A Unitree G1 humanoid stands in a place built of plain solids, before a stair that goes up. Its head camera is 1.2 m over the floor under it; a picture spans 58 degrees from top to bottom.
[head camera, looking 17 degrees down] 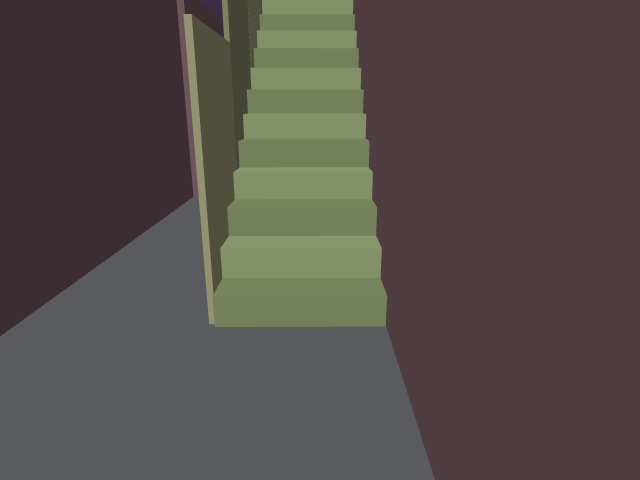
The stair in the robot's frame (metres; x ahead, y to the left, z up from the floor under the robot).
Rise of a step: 0.19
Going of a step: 0.27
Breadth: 0.98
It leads straight ahead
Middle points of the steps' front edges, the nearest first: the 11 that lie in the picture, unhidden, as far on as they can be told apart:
2.23 0.11 0.19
2.49 0.11 0.38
2.76 0.12 0.58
3.03 0.12 0.77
3.30 0.12 0.96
3.57 0.12 1.15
3.83 0.12 1.35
4.10 0.12 1.54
4.37 0.13 1.73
4.64 0.13 1.92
4.91 0.13 2.11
